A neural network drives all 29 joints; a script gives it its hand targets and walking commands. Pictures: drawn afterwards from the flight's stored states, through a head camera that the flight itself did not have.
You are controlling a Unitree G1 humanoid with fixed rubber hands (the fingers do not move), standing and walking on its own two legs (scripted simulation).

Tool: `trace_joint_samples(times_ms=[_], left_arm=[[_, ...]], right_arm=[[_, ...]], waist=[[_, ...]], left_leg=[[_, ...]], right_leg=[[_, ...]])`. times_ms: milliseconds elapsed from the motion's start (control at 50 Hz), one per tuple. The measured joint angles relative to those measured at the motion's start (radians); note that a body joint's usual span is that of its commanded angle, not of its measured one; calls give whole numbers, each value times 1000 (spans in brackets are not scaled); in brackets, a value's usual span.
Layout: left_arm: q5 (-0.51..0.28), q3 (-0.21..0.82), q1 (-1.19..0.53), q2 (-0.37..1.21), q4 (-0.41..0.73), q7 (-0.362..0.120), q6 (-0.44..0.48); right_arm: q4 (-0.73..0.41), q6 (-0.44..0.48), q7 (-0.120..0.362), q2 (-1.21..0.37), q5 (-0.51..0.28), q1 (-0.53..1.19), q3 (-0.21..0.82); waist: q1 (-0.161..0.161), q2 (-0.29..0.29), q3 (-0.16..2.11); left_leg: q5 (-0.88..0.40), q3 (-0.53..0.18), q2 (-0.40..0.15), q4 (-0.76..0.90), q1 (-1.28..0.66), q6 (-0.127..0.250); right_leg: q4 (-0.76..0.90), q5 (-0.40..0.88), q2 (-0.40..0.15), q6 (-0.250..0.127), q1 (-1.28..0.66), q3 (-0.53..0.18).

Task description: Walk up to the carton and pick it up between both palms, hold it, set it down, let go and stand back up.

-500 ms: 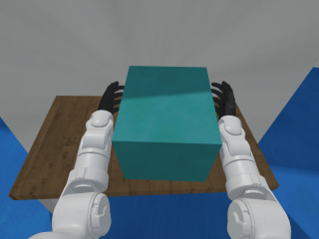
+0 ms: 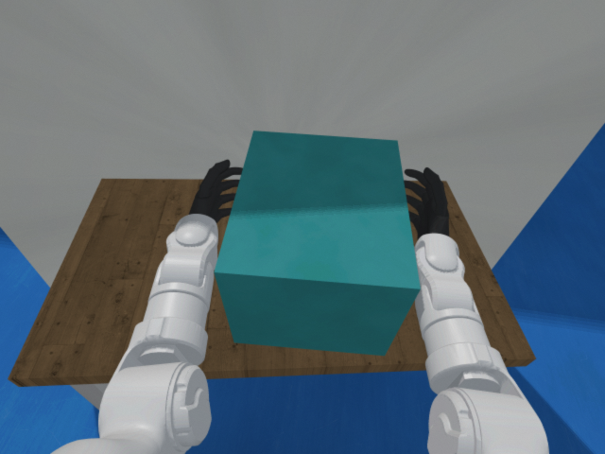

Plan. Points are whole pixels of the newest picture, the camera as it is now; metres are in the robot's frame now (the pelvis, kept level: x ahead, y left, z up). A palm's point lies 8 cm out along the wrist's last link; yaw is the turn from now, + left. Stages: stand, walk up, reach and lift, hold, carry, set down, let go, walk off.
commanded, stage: set down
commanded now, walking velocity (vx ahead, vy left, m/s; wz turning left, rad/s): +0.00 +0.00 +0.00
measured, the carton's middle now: (317, 239) +0.39 -0.02 +0.07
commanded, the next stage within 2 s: none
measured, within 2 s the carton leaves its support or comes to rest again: neither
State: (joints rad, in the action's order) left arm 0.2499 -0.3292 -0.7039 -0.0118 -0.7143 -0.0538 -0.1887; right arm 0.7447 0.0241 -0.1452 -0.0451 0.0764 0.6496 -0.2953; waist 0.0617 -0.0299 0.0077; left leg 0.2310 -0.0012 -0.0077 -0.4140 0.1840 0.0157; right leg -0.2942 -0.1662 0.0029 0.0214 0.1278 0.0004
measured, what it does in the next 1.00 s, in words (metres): stands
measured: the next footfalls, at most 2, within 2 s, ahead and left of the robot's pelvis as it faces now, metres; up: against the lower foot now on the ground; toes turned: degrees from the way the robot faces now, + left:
none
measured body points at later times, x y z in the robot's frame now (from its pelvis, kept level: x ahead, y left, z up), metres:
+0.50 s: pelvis +0.00 +0.00 +0.00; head +0.02 +0.02 +0.45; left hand +0.43 +0.13 +0.09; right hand +0.39 -0.18 +0.10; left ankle -0.01 +0.10 -0.75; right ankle -0.01 -0.14 -0.75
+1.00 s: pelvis +0.01 +0.00 +0.00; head +0.04 +0.02 +0.45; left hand +0.44 +0.13 +0.08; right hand +0.39 -0.18 +0.08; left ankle -0.01 +0.10 -0.75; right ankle -0.01 -0.14 -0.75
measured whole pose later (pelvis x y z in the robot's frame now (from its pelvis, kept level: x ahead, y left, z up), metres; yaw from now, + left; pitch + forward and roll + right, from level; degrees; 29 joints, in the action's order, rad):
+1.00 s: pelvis +0.01 +0.00 +0.00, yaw +0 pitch +1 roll -2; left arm 0.31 -0.38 -0.76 -0.01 -0.86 -0.12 -0.04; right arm 0.74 0.16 -0.14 -0.12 0.24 0.59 -0.45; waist 0.06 -0.03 -0.04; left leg 0.24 0.00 -0.01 -0.41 0.18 0.02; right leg -0.29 -0.18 0.00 0.02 0.13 0.00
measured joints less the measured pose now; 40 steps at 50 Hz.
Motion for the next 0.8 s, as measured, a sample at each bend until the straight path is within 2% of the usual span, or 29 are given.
trace_joint_samples(times_ms=[360,800], left_arm=[[24,-65,-45,0,-106,-43,60],[41,-58,-52,0,-132,-59,122]], right_arm=[[0,26,14,-54,120,-9,-111],[0,109,11,-73,152,-44,-146]], waist=[[0,0,-22],[0,0,-54]], left_leg=[[0,0,0,0,0,0],[11,0,0,1,0,0]], right_leg=[[0,0,0,0,0,0],[0,-11,0,0,1,0]])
